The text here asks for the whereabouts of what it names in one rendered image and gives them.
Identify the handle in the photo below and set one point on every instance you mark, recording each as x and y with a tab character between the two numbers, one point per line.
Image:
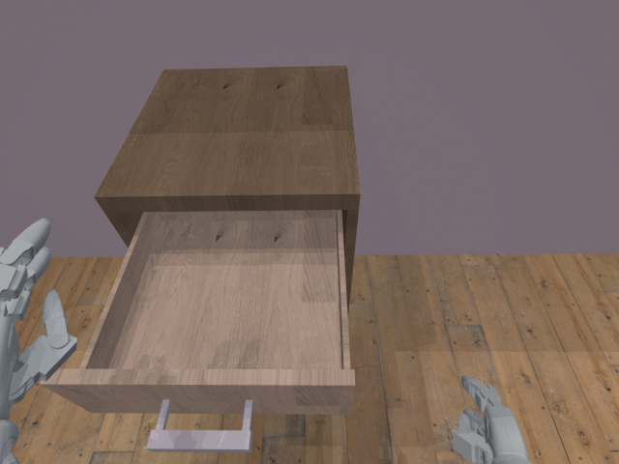
200	440

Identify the cabinet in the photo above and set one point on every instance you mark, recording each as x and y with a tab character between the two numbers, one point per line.
240	139

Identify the robot right hand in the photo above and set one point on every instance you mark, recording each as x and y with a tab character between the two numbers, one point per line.
496	434

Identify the drawer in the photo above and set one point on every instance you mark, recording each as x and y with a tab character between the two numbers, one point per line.
210	309

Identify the robot left forearm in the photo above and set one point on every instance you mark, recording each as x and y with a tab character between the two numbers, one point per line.
8	436

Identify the robot left hand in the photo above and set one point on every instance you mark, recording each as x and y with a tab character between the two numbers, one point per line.
21	265

